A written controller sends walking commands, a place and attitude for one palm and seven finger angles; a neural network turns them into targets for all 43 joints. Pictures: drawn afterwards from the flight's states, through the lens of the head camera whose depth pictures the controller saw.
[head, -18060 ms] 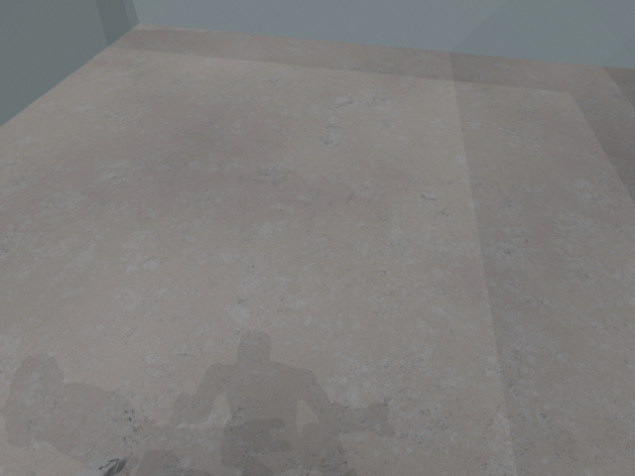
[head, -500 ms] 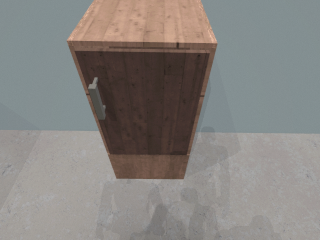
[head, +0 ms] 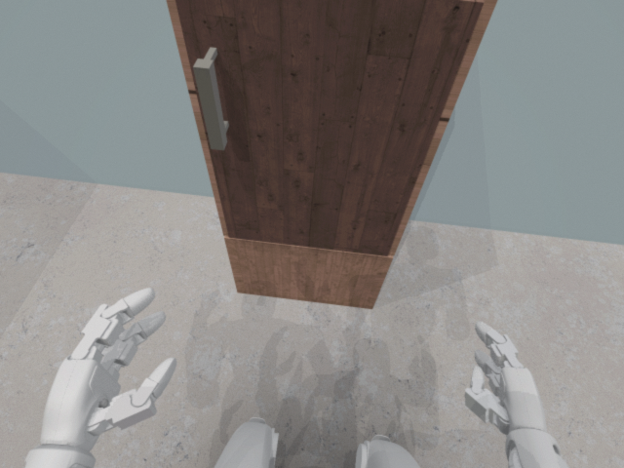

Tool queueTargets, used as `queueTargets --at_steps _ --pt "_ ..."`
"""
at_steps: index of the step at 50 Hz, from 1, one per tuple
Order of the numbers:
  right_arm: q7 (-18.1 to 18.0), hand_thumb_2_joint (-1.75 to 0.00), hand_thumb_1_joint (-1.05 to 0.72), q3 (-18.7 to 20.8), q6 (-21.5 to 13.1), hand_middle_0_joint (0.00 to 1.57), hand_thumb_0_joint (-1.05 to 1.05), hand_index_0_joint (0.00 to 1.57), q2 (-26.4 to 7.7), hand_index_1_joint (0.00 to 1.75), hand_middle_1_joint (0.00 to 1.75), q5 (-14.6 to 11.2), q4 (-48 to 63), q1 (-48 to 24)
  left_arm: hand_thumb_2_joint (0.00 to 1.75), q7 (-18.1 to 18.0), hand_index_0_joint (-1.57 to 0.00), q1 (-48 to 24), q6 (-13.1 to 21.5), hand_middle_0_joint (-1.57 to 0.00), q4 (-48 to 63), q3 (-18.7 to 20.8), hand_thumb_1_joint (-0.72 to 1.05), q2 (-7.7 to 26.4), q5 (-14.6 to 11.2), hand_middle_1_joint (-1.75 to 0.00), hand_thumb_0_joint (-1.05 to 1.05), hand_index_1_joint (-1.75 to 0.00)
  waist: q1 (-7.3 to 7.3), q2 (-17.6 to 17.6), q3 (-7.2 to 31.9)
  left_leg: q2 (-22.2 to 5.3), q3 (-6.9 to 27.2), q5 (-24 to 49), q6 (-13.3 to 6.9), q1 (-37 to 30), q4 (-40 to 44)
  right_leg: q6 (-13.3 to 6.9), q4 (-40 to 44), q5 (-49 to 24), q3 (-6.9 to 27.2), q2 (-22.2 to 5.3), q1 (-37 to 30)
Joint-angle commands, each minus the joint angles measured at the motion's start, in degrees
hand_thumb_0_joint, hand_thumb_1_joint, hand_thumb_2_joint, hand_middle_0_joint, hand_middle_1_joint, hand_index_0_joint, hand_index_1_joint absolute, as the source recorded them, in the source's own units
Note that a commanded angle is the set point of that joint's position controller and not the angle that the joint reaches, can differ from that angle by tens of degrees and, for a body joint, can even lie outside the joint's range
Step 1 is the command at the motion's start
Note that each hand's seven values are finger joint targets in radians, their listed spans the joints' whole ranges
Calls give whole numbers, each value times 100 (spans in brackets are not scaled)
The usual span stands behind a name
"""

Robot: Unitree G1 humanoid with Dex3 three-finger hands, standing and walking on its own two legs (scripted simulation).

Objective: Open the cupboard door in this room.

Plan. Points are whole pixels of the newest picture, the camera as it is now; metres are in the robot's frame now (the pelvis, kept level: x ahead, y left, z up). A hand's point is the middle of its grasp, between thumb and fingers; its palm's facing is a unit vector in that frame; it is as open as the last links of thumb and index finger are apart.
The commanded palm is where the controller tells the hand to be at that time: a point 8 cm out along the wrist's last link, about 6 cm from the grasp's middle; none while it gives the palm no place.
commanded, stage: raise the hand with hooked fingers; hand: left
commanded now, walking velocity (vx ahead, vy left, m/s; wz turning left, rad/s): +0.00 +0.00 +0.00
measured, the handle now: (215, 100) +0.61 +0.24 +0.10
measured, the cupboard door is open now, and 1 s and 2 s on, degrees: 0 0 0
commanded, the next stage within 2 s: move the hooked fingers beside the handle in 1.58 s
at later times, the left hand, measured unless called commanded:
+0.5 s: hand (117, 319) +0.25 +0.25 +0.07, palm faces -0.01 -1.00 -0.05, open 12.2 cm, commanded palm +0.22 +0.31 +0.09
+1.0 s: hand (82, 257) +0.29 +0.29 +0.11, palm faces +0.02 -1.00 -0.05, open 13.9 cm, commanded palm +0.27 +0.34 +0.12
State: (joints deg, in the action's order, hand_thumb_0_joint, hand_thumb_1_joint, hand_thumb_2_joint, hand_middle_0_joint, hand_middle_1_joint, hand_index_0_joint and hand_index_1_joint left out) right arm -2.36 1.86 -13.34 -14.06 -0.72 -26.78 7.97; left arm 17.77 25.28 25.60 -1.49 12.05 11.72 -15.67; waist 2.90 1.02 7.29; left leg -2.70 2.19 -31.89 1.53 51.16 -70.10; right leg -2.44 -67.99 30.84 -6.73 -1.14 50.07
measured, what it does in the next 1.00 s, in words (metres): stands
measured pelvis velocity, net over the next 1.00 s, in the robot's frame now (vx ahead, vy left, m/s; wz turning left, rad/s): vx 0.01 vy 0.03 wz -0.01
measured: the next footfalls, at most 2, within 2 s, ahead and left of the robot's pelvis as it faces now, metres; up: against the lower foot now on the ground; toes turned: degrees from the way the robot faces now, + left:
none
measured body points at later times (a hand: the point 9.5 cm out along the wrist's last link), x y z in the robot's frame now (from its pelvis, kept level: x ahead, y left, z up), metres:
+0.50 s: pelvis +0.00 +0.03 +0.03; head +0.05 +0.04 +0.47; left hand +0.24 +0.30 +0.08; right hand +0.14 -0.24 -0.04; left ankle +0.03 +0.13 -0.64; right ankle +0.03 -0.10 -0.64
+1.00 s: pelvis +0.01 +0.03 +0.05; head +0.06 +0.04 +0.49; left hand +0.29 +0.35 +0.12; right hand +0.18 -0.20 -0.03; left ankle +0.03 +0.13 -0.64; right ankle +0.03 -0.10 -0.64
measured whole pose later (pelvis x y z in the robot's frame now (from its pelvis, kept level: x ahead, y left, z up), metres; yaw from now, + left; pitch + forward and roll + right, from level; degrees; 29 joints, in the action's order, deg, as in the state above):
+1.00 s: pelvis +0.01 +0.03 +0.05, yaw -1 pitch +10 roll -3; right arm -3.8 -3.5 -11.6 -14.7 -1.8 -31.4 15.1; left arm 26.5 1.5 15.6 -18.6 22.9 22.4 -19.8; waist 0.2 -1.3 5.2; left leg -1.8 0.3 -26.8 -1.0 39.6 -56.0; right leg 0.2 -51.7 24.0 -5.1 -1.3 37.8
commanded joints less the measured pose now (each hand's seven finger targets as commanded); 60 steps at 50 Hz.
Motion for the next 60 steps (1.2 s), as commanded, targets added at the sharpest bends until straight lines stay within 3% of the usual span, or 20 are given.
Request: queueTargets --at_steps 1,2,6,9,10,14,17,18,20,26,27,30,34,40,42,43,46,54,57,60 --pt "-161 -90 -90 145 -291 20 0 20 -708 30 30 -72 371 317 63 116 -25 -1428 338 -25 1462 180 27 939 -82 -70 0 -70 -598 -557 972 221 -21 1084 -314 -512 1004 125 1500 -571 691 214 -601" --pt "-191 -90 -90 118 -286 20 0 20 -739 30 30 -87 368 254 62 217 -25 -1354 164 -25 1100 293 25 1029 -148 -72 0 -72 -559 -434 901 231 -22 1041 -318 -400 979 120 1559 -437 739 230 -660" --pt "-223 -90 -90 77 -263 20 0 20 -705 30 30 -162 474 207 58 344 -25 -995 -441 -25 828 766 15 1275 -348 -78 0 -78 -264 -360 1341 288 -72 1102 -294 -480 1323 175 1865 -268 793 124 -1305" --pt "-207 -90 -90 49 -264 20 0 20 -665 30 30 -145 488 190 55 247 -26 -984 -570 -26 771 1030 8 1377 -469 -82 0 -82 -169 -225 1304 292 -72 1218 -287 -544 1510 183 1967 -294 756 111 -1514" --pt "-205 -90 -90 48 -277 20 0 20 -661 30 30 -134 465 205 54 180 -26 -1024 -526 -26 741 1057 6 1378 -464 -84 0 -84 -182 -93 1240 283 -58 1239 -283 -538 1560 191 1988 -279 739 104 -1525" --pt "-168 -90 -90 43 -362 20 0 20 -727 30 30 -103 405 345 50 65 -27 -1209 -206 -27 707 934 -3 1290 -410 -90 0 -90 -228 -329 1006 280 -21 1155 -261 -769 1810 137 1888 -352 501 157 -1285" --pt "-164 -90 -90 60 -378 20 0 20 -833 30 30 -116 384 438 47 89 -27 -1384 -119 -27 464 872 -10 1325 -374 -94 0 -94 -302 -189 800 284 7 973 -266 -804 1920 124 1896 -261 410 195 -1127" --pt "-167 -90 -90 66 -379 20 0 20 -862 30 30 -122 394 478 46 132 -27 -1483 -99 -27 487 853 -13 1358 -357 -96 0 -96 -326 -311 840 291 -22 925 -266 -873 1955 136 1920 -260 424 175 -1108" --pt "-175 -90 -90 72 -391 20 0 20 -903 30 30 -132 402 534 44 166 -28 -1536 -92 -28 547 894 -17 1455 -336 -99 0 -99 -296 -527 898 287 -15 956 -255 -1052 2073 116 1898 -411 360 175 -1156" --pt "-182 -90 -90 53 -338 20 0 20 -935 30 30 -128 399 620 38 149 -29 -1743 -171 -29 547 1083 -31 1619 -397 -108 0 -108 -282 -646 981 261 33 1418 -218 -1447 2231 99 1908 -973 243 228 -1343" --pt "-183 -90 -90 38 -316 20 0 20 -955 30 30 -122 384 649 37 169 -29 -1897 -189 -29 494 1126 -34 1699 -414 -110 0 -110 -310 -547 949 259 73 1492 -214 -1454 2229 82 1883 -1044 217 261 -1368" --pt "-174 -90 -90 26 -277 20 0 20 -955 30 30 -133 395 649 34 239 -29 -2045 -254 -29 424 1119 -41 1705 -399 -114 0 -114 -307 -789 1025 251 44 1683 -183 -1642 2265 90 1917 -1245 216 251 -1413" --pt "-175 -90 -90 -14 -231 20 0 20 -969 30 30 -141 393 664 30 412 -30 -2326 -410 -30 207 1171 -50 1820 -414 -120 0 -120 -328 -781 1011 230 64 1949 -163 -1779 2307 77 1968 -1506 201 275 -1513" --pt "-210 -90 -90 -46 -186 20 0 20 -970 30 30 -141 350 664 30 636 -30 -2840 -572 -30 -98 1392 -50 2052 -502 -120 0 -120 -327 -668 1153 243 42 2236 -165 -1940 2330 88 2064 -1842 215 284 -1728" --pt "-222 -90 -90 -67 -173 20 0 20 -987 30 30 -131 316 669 30 702 -30 -3063 -604 -30 -186 1474 -50 2204 -509 -120 0 -120 -322 -871 1137 244 46 2383 -148 -2020 2318 55 2048 -1939 221 303 -1735" --pt "-221 -90 -90 -72 -162 20 0 20 -982 30 30 -139 311 680 30 733 -30 -3171 -611 -30 -187 1476 -50 2234 -498 -120 0 -120 -338 -787 1199 223 59 2448 -143 -2095 2353 67 2074 -1970 208 298 -1747" --pt "-236 -90 -90 -71 -143 20 0 20 -991 30 30 -151 290 666 30 821 -30 -3231 -644 -30 -508 1582 -50 2302 -551 -120 0 -120 -312 -625 1164 234 34 2398 -158 -2044 2414 78 2157 -1981 227 284 -1873" --pt "-274 -90 -90 -80 -48 20 0 20 -1038 30 30 -159 214 742 30 1058 -30 -3900 -708 -30 -1124 1859 -50 2712 -612 -120 0 -120 -308 -612 1187 272 -54 2321 -201 -2066 2533 79 2363 -2042 337 260 -2122" --pt "-256 -90 -90 -63 -28 20 0 20 -1049 30 30 -163 280 775 30 1169 -30 -3650 -723 -30 -1408 1705 -50 2472 -668 -120 0 -120 -293 -346 1060 285 -76 2279 -230 -1981 2549 73 2419 -2039 354 276 -2173" --pt "-223 -90 -90 -38 1 20 0 20 -1045 30 30 -173 290 757 30 1175 -30 -3668 -675 -30 -1352 1737 -50 2524 -648 -120 0 -120 -283 -502 1101 300 -127 2188 -242 -1972 2560 95 2462 -1994 411 243 -2173"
